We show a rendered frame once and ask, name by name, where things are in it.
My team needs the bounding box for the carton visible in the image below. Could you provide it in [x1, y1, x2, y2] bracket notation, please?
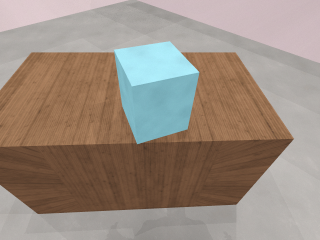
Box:
[114, 41, 200, 144]

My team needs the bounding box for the pedestal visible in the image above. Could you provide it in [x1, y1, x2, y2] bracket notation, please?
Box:
[0, 52, 294, 214]

